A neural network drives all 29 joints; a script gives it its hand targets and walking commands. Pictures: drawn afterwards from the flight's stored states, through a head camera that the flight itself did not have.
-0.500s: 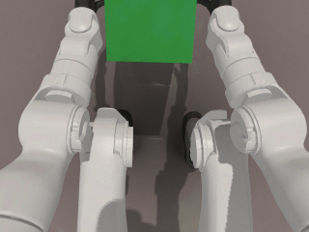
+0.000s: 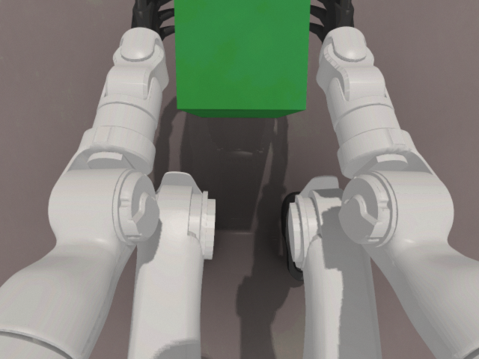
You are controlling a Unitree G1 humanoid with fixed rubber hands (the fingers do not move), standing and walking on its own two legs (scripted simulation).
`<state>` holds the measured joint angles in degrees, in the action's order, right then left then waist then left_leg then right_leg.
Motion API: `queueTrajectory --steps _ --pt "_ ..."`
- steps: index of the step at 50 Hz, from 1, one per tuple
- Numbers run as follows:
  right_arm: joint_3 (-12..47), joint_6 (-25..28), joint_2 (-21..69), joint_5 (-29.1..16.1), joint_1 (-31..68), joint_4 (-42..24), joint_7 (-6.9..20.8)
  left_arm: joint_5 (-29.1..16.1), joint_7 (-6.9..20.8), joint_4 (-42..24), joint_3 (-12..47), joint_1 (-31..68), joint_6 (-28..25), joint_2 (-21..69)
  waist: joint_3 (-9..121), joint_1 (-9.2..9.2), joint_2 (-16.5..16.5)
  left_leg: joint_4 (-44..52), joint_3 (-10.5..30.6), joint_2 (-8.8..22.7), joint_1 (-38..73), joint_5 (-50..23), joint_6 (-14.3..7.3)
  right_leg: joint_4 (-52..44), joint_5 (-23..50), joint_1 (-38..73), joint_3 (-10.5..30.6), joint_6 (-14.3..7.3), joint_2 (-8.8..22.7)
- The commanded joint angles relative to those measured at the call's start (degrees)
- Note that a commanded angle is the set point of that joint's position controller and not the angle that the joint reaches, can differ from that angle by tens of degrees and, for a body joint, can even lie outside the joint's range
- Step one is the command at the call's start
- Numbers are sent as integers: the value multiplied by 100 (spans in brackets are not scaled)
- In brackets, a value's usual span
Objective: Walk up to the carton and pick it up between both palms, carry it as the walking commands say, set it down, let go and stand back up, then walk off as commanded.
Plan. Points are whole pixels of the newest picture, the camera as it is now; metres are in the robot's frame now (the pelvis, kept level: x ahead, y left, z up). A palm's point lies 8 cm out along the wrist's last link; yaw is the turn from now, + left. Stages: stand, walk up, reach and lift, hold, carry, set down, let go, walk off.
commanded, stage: reach and lift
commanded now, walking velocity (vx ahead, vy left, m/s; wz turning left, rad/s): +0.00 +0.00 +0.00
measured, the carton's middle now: (240, 57) +0.50 +0.03 -0.23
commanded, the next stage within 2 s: none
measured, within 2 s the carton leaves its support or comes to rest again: neither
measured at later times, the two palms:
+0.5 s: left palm (144, 26) +0.51 +0.15 -0.14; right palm (339, 26) +0.52 -0.09 -0.13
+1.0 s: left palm (126, 12) +0.51 +0.15 -0.08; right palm (358, 9) +0.51 -0.09 -0.07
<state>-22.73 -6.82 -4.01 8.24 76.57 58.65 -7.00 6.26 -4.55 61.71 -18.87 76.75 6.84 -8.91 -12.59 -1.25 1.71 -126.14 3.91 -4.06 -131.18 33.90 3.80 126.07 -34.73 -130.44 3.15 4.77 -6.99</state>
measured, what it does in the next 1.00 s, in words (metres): stands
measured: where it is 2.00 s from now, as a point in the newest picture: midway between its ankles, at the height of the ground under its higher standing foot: (243, 248)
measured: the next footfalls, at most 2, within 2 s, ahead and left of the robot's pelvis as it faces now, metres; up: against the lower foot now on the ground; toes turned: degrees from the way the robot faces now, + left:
none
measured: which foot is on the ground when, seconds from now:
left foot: down 0.00-1.00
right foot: down 0.00-1.00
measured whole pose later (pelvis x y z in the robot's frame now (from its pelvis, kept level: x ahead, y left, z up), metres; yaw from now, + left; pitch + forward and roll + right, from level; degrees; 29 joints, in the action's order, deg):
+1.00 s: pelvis -0.01 +0.00 +0.05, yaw +1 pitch +43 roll -2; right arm -27.7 -12.8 2.6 11.2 69.6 42.4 -8.3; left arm 10.6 -6.5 45.1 -22.4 70.0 14.9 -2.4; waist -3.9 -0.4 1.1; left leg -116.0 5.5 -8.0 -128.4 30.5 4.7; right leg 116.0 -32.6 -126.6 4.8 6.2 -8.3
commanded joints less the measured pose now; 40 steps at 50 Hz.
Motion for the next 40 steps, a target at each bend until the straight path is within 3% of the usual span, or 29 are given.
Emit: queueTrajectory --steps 1,10,20,28,40 --pt "1561 48 4810 -145 2222 -118 1282 -196 1297 -560 1349 2480 -133 4758 5145 -123 -83 1007 -661 -483 2612 -2032 -307 -966 1808 2160 -722 -254 -435" --pt "1757 49 5013 -265 2291 -185 1153 -409 1258 -935 1677 2766 -153 4886 5506 -63 -86 1027 -701 -501 2754 -2055 -238 -1002 1928 2532 -699 -256 -448" --pt "2226 -142 5539 -436 2591 -632 1070 -443 1162 -1363 2054 3033 12 5297 6530 -162 -92 1180 -794 -514 3331 -2019 -188 -1119 1851 3038 -771 -170 -480" --pt "2497 -349 5832 -498 2894 -1072 1015 -453 1128 -1695 2300 3241 243 5664 7312 -122 -84 1386 -862 -549 3756 -1841 -174 -1299 1645 3407 -853 -135 -470" --pt "2165 -647 6056 -218 2605 -979 1168 -143 1178 -1588 2087 2907 568 6078 7109 0 -299 1844 -876 -602 3792 -1711 -136 -1716 1505 3215 -905 -182 -473"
